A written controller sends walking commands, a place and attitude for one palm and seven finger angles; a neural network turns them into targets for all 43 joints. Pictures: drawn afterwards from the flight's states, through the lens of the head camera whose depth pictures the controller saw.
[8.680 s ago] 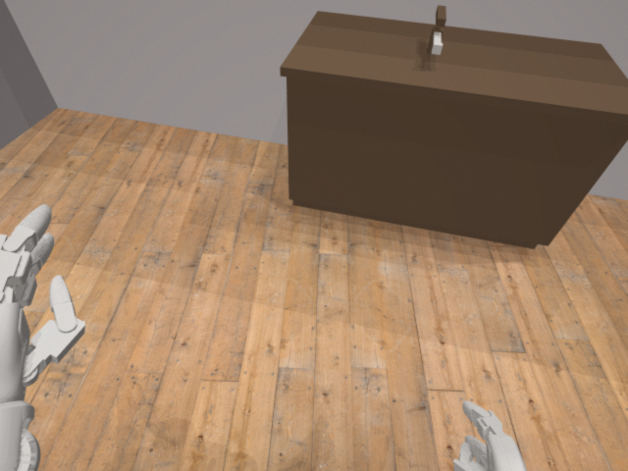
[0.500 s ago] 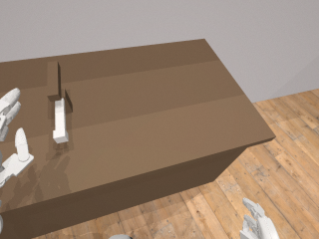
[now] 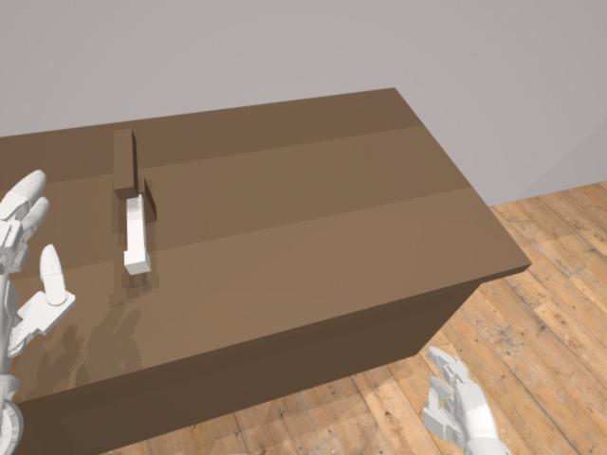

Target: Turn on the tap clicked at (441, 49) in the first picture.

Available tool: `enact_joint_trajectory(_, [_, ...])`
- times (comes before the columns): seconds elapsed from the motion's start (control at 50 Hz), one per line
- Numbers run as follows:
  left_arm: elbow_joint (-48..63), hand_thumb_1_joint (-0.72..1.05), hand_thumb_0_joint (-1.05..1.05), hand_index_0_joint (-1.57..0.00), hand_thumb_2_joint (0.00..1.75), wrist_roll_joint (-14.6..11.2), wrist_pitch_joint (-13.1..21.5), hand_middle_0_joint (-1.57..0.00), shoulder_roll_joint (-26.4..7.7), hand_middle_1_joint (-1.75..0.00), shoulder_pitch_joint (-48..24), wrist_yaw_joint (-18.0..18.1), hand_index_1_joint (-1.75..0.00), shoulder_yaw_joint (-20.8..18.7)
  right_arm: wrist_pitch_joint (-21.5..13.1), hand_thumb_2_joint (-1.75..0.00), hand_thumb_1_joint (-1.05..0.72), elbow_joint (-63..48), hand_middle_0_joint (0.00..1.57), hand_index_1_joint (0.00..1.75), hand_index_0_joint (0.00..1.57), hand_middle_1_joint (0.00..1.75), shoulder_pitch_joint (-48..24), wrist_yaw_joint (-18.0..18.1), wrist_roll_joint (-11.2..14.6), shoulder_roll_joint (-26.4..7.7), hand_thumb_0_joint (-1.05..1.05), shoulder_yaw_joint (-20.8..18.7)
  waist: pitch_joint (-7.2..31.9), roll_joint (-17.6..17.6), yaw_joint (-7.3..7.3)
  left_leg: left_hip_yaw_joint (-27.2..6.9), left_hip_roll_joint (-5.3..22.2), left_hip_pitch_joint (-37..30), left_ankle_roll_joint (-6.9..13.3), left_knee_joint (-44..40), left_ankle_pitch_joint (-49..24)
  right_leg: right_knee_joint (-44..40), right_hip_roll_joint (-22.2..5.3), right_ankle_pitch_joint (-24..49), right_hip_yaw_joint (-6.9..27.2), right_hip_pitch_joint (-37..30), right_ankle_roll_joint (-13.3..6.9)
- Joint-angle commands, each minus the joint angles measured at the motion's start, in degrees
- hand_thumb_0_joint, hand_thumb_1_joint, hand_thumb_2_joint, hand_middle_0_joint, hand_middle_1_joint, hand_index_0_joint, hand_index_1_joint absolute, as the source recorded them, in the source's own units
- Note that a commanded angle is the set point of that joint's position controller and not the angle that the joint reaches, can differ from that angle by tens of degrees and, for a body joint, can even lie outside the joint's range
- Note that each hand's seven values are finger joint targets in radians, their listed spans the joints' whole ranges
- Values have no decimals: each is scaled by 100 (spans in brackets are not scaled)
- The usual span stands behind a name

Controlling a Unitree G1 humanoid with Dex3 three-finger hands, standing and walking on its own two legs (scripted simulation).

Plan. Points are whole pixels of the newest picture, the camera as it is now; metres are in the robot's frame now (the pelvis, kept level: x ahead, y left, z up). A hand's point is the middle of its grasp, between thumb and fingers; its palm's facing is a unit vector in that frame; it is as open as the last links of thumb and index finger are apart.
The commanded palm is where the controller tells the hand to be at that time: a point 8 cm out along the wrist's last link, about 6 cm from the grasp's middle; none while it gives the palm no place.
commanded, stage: look again from close up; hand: left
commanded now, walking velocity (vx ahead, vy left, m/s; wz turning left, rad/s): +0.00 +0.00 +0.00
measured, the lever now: (137, 261) +0.35 +0.27 +0.00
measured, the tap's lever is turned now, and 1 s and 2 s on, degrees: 0 0 0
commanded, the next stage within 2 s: shuffle to correct the standing spot in 0.02 s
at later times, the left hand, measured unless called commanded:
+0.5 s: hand (100, 328) +0.19 +0.20 +0.16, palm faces +0.30 -0.84 -0.44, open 7.4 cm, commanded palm +0.14 +0.24 +0.17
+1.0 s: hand (29, 292) +0.21 +0.26 +0.18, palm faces +0.42 -0.81 -0.41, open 7.4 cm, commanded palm +0.14 +0.26 +0.17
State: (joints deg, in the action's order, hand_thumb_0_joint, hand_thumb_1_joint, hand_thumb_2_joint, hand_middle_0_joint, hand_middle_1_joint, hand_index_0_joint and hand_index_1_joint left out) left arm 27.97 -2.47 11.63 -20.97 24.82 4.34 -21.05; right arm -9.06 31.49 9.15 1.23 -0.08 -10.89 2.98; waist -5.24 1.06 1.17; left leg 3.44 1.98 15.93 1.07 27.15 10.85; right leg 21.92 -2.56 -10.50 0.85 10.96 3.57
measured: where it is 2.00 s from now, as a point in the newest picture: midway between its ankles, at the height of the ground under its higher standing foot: outside the picture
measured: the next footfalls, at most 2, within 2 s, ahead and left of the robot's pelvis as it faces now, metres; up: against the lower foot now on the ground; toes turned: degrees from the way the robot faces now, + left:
none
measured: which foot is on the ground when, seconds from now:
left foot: down 0.00-1.00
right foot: down 0.00-1.00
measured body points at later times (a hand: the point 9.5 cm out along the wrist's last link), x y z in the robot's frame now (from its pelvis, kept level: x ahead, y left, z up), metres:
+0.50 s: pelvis -0.03 -0.03 +0.00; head +0.03 -0.02 +0.44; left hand +0.17 +0.24 +0.19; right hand +0.16 -0.24 -0.08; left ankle +0.04 +0.10 -0.74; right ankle +0.01 -0.17 -0.74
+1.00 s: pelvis -0.03 -0.01 -0.01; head -0.02 +0.00 +0.44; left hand +0.18 +0.30 +0.20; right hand +0.11 -0.26 -0.08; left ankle +0.04 +0.10 -0.74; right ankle +0.01 -0.17 -0.74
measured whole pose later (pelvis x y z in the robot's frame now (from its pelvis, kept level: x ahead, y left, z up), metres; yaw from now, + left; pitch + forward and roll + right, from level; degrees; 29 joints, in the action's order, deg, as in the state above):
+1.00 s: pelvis -0.03 -0.01 -0.01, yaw -3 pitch -2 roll -1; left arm 18.5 -3.6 16.0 -26.3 16.1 4.6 -26.7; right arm -10.8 35.3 14.8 0.6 1.0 -13.0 0.2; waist -4.4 0.5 2.1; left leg -0.4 1.2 18.1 0.1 30.8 10.2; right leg 27.1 0.1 -10.4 3.2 15.0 1.8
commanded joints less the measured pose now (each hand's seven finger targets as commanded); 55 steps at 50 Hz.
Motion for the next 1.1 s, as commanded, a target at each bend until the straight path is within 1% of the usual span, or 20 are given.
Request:
enact_joint_trajectory(0.0, [1297,90,0,-20,90,-21,386,-20,-1057,-30,-270,130,-30,-693,-276,-90,-90,-845,20,30,20,30,-376,124,71,-784,0,-379,1127,-545,-66,-460,406,-666,-29,-683,-75,-191,-115,611,19,-54,-399])
enact_joint_trajectory(0.02, [1214,90,0,-20,90,-41,422,-20,-862,-30,-280,102,-30,-519,-258,-90,-90,-817,20,30,20,30,-310,128,34,-795,0,-372,1084,-445,-74,-468,417,-570,-20,-704,26,-242,-96,550,-27,-47,-386])
enact_joint_trajectory(0.1, [1343,90,0,-20,90,7,452,-20,-1075,-30,-338,145,-30,-665,-299,-90,-90,-826,20,30,20,30,-364,139,80,-821,0,-407,1098,-710,-59,-498,410,-638,-34,-754,87,-197,-100,447,2,-49,-407])
enact_joint_trajectory(0.26, [1401,90,0,-20,90,-63,629,-20,-936,-30,-198,99,-30,-628,-386,-90,-90,-932,20,30,20,30,-185,140,51,-763,0,-439,926,-787,-19,-600,719,-362,-78,-866,-33,-31,52,290,-124,94,-313])
enact_joint_trajectory(0.4, [1633,90,0,-20,90,-101,689,-20,-1102,-30,101,66,-30,-877,-344,-90,-90,-988,20,30,20,30,-230,77,-1,-702,0,-486,1107,-619,28,-489,739,-300,-97,-497,-192,57,69,574,4,271,-383])
enact_joint_trajectory(0.42, [1590,90,0,-20,90,-142,714,-20,-889,-30,141,19,-30,-691,-298,-90,-90,-986,20,30,20,30,-170,69,-44,-702,0,-483,1089,-517,13,-460,754,-169,-82,-489,-41,55,90,495,-51,282,-351])
enact_joint_trajectory(0.5, [1769,90,0,-20,90,-184,708,-20,-1143,-30,270,15,-30,-978,-277,-90,-90,-997,20,30,20,30,-190,97,-46,-668,0,-553,1236,-402,-5,-370,611,-216,-142,-47,-94,106,-79,806,286,512,-558])
enact_joint_trajectory(0.52, [1644,90,0,-20,90,-230,687,-20,-923,-30,341,1,-30,-776,-229,-90,-90,-974,20,30,20,30,-108,95,-45,-672,0,-556,1321,-244,-26,-280,543,-205,-140,51,176,55,-139,615,303,517,-544])
enact_joint_trajectory(0.6, [1585,90,0,-20,90,-257,429,-20,-1174,-30,288,225,-30,-949,-238,-90,-90,-858,20,30,20,30,-126,171,100,-717,0,-538,1294,76,-102,-298,80,-685,-159,1029,951,-547,-820,-816,1149,1401,-914])
enact_joint_trajectory(0.66, [1515,90,0,-20,90,-238,253,-20,-1027,-30,205,311,-30,-790,-213,-90,-90,-821,20,30,20,30,-243,206,117,-746,0,-494,1221,349,-151,-511,117,-549,-39,535,719,-311,-578,-708,849,953,-655])
enact_joint_trajectory(0.78, [1405,90,0,-20,90,-132,260,-20,-1014,-30,185,287,-30,-713,-237,-90,-90,-834,20,30,20,30,-271,186,195,-853,0,-513,551,-156,-140,-869,296,-41,91,-211,1535,-433,-227,-1668,532,878,-501])
enact_joint_trajectory(0.82, [1548,90,0,-20,90,-85,330,-20,-1005,-30,169,278,-30,-689,-294,-90,-90,-806,20,30,20,30,-305,169,160,-849,0,-481,625,-592,-119,-1060,402,55,149,-643,1565,-217,-70,-1200,332,532,-462])
enact_joint_trajectory(0.84, [2390,90,0,-20,90,558,952,-20,-5854,-30,-5164,233,-30,-4257,-509,-90,-90,-430,20,30,20,30,326,251,-198,-946,0,-629,663,633,393,-215,164,465,75,473,175,-568,-279,-282,980,594,-409])
enact_joint_trajectory(0.86, [-563,90,0,-20,90,22,758,-20,-1972,-30,-2072,24,-30,-1478,-506,-90,-90,-415,20,30,20,30,60,226,58,-234,0,-307,1367,981,33,-339,-421,-159,-7,601,368,-453,-568,-751,931,609,-670])
enact_joint_trajectory(0.88, [-1199,90,0,-20,90,-77,682,-20,-1534,-30,-704,-62,-30,-1272,-582,-90,-90,-586,20,30,20,30,221,178,102,-678,0,-556,1144,334,272,-179,-319,-527,-154,589,395,-761,-504,-1125,1470,816,-763])
enact_joint_trajectory(0.9, [-854,90,0,-20,90,-159,722,-20,-713,-30,-355,-114,-30,-495,-538,-90,-90,-591,20,30,20,30,258,44,145,-688,0,-572,1280,-485,154,-235,-281,-523,-94,200,440,-444,-496,-768,1113,404,-792])
enact_joint_trajectory(0.92, [55,90,0,-20,90,-161,793,-20,-811,-30,-642,-83,-30,-375,-523,-90,-90,-583,20,30,20,30,254,-45,169,-768,0,-580,1143,-620,91,-303,-228,-457,-92,-71,559,-353,-340,-993,905,328,-691])
enact_joint_trajectory(0.98, [348,90,0,-20,90,-60,809,-20,-821,-30,-486,3,-30,-146,-581,-90,-90,-606,20,30,20,30,-19,-72,165,-781,0,-513,409,-215,157,-669,-11,206,-7,-794,1842,-321,32,-2013,559,643,-462])
enact_joint_trajectory(1.02, [708,90,0,-20,90,16,852,-20,-972,-30,-663,114,-30,-364,-592,-90,-90,-649,20,30,20,30,-108,-62,196,-800,0,-490,511,-532,139,-1090,381,844,171,-1432,2247,550,298,-1062,28,-226,-311])
enact_joint_trajectory(1.08, [896,90,0,-20,90,60,939,-20,-1258,-30,-983,201,-30,-797,-598,-90,-90,-658,20,30,20,30,-108,-42,170,-732,0,-492,772,-469,144,-1114,537,895,292,-1338,2159,764,287,-561,-19,-579,-264])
